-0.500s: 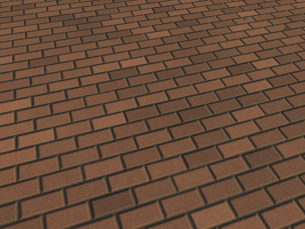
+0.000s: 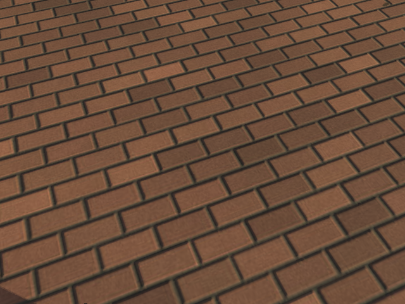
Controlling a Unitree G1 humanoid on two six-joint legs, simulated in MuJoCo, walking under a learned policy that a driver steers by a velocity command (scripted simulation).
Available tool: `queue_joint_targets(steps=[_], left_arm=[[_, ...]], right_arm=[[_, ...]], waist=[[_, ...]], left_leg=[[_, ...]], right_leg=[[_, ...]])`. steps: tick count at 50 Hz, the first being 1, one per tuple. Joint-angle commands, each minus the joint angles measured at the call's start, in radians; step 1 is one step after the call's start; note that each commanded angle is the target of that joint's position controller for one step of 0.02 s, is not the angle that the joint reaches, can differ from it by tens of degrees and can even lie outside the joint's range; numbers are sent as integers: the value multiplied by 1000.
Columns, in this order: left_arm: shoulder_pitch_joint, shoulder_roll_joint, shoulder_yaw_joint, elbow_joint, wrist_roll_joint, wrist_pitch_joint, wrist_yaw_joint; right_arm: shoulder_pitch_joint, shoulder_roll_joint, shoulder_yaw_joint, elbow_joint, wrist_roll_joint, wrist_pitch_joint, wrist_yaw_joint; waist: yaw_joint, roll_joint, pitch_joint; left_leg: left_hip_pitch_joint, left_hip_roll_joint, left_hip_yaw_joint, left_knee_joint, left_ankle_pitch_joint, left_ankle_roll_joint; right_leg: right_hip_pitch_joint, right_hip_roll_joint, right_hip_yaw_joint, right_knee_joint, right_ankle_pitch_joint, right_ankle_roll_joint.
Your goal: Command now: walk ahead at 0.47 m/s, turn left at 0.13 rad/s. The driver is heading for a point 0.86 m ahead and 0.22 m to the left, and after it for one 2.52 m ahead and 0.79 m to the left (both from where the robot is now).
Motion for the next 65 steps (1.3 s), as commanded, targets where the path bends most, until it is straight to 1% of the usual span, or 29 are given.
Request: queue_joint_targets(steps=[1,2,3,4,5,6,8,14,23,26,29,30,31,32,33,35,38,43,51,53,55,56,57,58,59,60,61,63,65], left_arm=[[270,134,50,34,-1,-26,25],[426,181,70,74,17,-36,37],[526,277,91,77,44,-41,43],[468,273,95,68,19,-25,31],[337,197,79,44,-5,-22,27],[252,128,62,27,-11,-31,23],[242,74,46,48,-6,-52,30],[359,94,49,87,-5,-83,39],[508,110,44,132,-3,-70,61],[505,138,51,134,2,-54,73],[474,182,67,113,8,-30,71],[444,188,70,93,2,-27,62],[454,88,51,33,-14,-32,46],[373,125,61,-34,-14,-46,33],[271,137,62,-60,-8,-60,27],[297,128,59,-45,-10,-71,29],[329,108,57,-50,30,-17,21],[143,109,51,-133,25,10,11],[-78,109,26,-226,11,-12,-5],[-18,130,32,-219,9,-20,-3],[173,177,53,-159,5,-31,13],[322,198,64,-118,9,-41,25],[476,270,78,-105,31,-47,40],[471,353,101,-85,39,-37,31],[384,254,84,-99,5,-26,20],[289,182,65,-114,-7,-28,17],[264,143,53,-106,-4,-34,13],[293,113,38,-66,-16,-48,15],[327,132,39,-39,-19,-58,12]], right_arm=[[-27,-177,-33,-30,1,-2,-6],[-34,-166,-29,-44,8,-1,-1],[40,-65,-10,-73,24,2,6],[101,-96,-27,-54,32,12,6],[2,-151,-43,-72,12,21,3],[-71,-139,-44,-92,6,19,11],[-87,-100,-46,-94,-11,36,21],[-213,-73,-53,-158,-11,83,45],[-514,-58,-32,-283,-12,72,65],[-483,-81,-43,-287,-16,72,63],[-264,-140,-76,-228,-20,66,51],[-122,-188,-100,-189,-31,58,41],[-90,-296,-130,-193,-38,61,26],[-102,-338,-138,-210,-13,74,30],[-138,-308,-129,-202,2,79,23],[-233,-218,-106,-212,7,66,14],[-241,-191,-90,-216,22,33,7],[-126,-229,-97,-207,19,25,12],[-5,-222,-86,-196,4,27,-2],[-37,-240,-87,-200,1,21,-9],[-76,-270,-92,-203,-4,13,-7],[-87,-269,-90,-204,-3,10,-1],[-56,-198,-72,-232,0,6,4],[115,-131,-64,-224,39,10,9],[54,-207,-70,-203,1,17,1],[-42,-203,-71,-220,-4,18,5],[-98,-186,-64,-234,-9,17,7],[-116,-170,-59,-245,-26,32,15],[-120,-147,-52,-251,-25,45,18]], waist=[[181,87,-90],[238,50,-179],[202,-119,-319],[164,-169,-361],[118,-48,-180],[103,-12,-71],[51,-17,1],[35,-32,23],[107,-40,59],[74,-75,20],[-22,-98,-107],[-100,-41,-173],[-66,151,-252],[-51,147,-298],[-41,42,-158],[48,-49,-30],[100,-11,-52],[46,51,-23],[-38,90,-6],[5,97,-8],[93,91,-87],[168,55,-165],[203,-57,-303],[109,-320,-374],[93,-126,-243],[74,-35,-107],[66,12,-70],[42,-48,-80],[28,-73,-114]], left_leg=[[-132,243,-61,363,1099,74],[-295,203,-50,597,860,64],[-552,86,0,942,228,42],[-736,-16,-65,1161,-138,42],[-794,76,-98,1172,-33,53],[-774,110,-91,1115,50,53],[-691,156,-93,1035,99,44],[-818,181,-54,938,250,15],[-829,120,102,498,377,29],[-734,52,149,457,246,81],[-477,-36,148,391,109,158],[-260,-2,60,287,124,200],[30,289,-372,261,55,315],[111,414,-798,106,82,413],[21,389,-632,76,120,369],[-203,298,-427,48,334,272],[-310,202,-294,46,565,239],[-307,155,-280,33,596,197],[-132,187,-312,78,673,156],[-134,211,-311,107,753,126],[-139,188,-280,290,987,92],[-202,139,-236,483,930,76],[-357,77,-189,775,591,61],[-656,-104,-120,1066,-150,22],[-739,-40,-177,1134,-104,32],[-741,-3,-163,1113,-17,21],[-720,28,-139,1071,19,10],[-667,66,-103,985,28,-21],[-638,58,-76,922,36,-49]], right_leg=[[368,67,-1,-82,-19,-56],[608,-38,106,-116,-69,-84],[849,-342,495,-158,-235,-147],[852,-448,840,-334,-373,-238],[688,-402,690,-372,-491,-193],[527,-357,547,-419,-422,-161],[368,-278,336,-451,-197,-97],[390,-233,86,-485,25,-59],[598,-235,-103,-415,396,-19],[685,-258,-151,-277,760,-11],[664,-275,-164,100,879,-21],[513,-255,-174,360,667,6],[118,-124,-166,720,-81,56],[-129,42,48,916,-443,77],[-230,-42,138,874,-333,66],[-136,-106,133,690,-216,70],[-19,-120,125,576,-205,118],[-119,-111,94,376,-51,152],[-104,-44,77,38,91,98],[20,-26,84,-34,54,59],[253,33,66,-79,-30,19],[445,8,82,-129,-5,-6],[670,-218,332,-125,-131,-50],[835,-435,833,-275,-163,-196],[710,-394,859,-319,-186,-190],[569,-355,662,-307,-16,-181],[497,-304,529,-297,251,-168],[449,-222,361,-289,618,-141],[444,-194,308,-278,801,-143]])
